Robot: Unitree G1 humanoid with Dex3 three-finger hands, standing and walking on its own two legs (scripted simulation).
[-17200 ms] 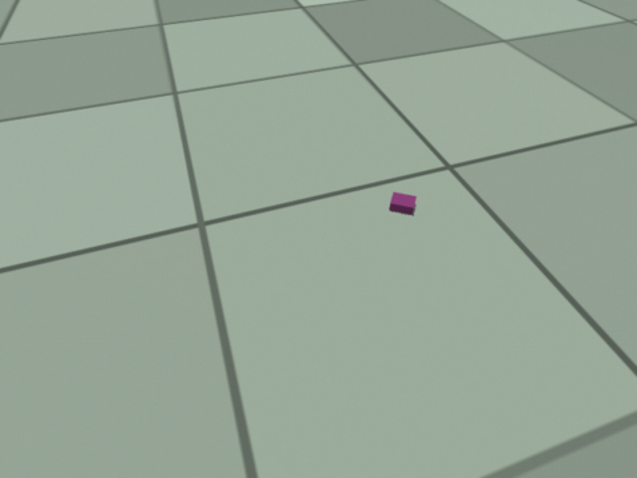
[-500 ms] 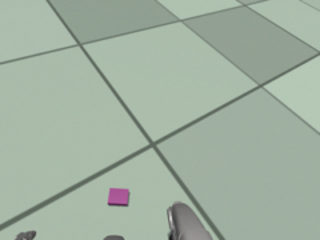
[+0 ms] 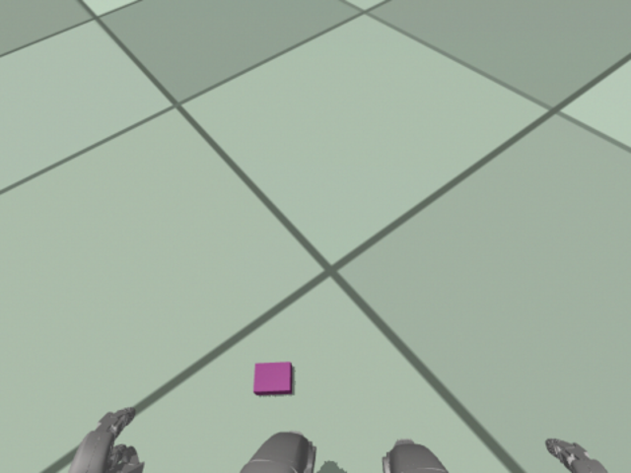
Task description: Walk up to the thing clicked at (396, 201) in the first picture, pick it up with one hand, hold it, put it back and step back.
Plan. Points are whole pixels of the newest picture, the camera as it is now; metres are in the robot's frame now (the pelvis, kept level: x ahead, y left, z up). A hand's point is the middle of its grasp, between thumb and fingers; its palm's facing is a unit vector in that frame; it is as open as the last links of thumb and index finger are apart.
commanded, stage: walk up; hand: left
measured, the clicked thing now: (273, 378) +0.41 +0.22 -0.72
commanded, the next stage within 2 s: stand in 0.64 s
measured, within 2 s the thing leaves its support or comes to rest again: neither
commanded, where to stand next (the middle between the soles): +0.03 +0.02 m, yaw +2 degrees
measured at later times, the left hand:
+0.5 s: hand out of the picture -0.03 +0.31 -0.15, palm faces -0.04 -0.95 -0.32, open 7.4 cm
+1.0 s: hand out of the picture +0.03 +0.21 -0.12, palm faces -0.04 -0.93 -0.37, open 7.4 cm
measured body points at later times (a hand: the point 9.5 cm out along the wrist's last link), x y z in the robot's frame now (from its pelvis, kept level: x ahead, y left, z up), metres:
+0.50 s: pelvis -0.06 +0.02 +0.02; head -0.06 +0.06 +0.46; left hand -0.03 +0.36 -0.12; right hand -0.04 -0.34 -0.05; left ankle +0.00 +0.17 -0.71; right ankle -0.03 -0.14 -0.66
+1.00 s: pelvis -0.05 -0.05 +0.02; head -0.03 -0.06 +0.47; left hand +0.03 +0.25 -0.09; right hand +0.01 -0.34 -0.11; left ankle -0.01 +0.09 -0.71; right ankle -0.02 -0.15 -0.71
